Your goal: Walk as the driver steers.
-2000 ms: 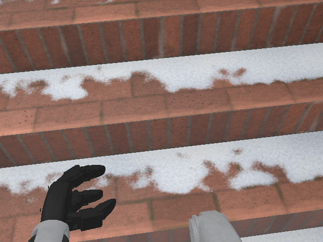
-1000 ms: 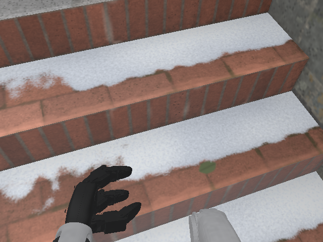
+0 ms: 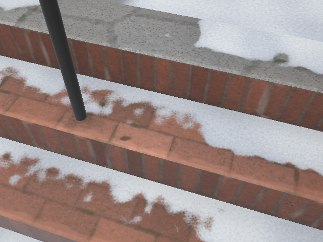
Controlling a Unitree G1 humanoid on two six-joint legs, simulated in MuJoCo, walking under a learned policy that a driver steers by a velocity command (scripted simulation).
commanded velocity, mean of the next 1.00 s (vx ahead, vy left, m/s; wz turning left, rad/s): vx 0.32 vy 0.00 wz -0.37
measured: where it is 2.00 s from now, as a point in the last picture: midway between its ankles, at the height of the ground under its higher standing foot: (252, 81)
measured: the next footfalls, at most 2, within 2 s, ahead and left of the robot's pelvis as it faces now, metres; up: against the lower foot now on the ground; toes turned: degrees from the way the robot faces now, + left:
left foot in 0.42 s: +0.16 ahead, +0.17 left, +0.00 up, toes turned -13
right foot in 0.92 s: +0.42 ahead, -0.18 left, +0.17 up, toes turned -32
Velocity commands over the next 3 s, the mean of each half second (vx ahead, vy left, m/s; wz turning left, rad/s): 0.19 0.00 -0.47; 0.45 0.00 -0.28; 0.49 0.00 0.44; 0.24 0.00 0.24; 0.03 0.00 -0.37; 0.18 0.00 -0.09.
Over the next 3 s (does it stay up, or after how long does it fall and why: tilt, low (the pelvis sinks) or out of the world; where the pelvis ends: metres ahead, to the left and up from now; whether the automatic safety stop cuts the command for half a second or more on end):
stays up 1.04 -0.19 0.58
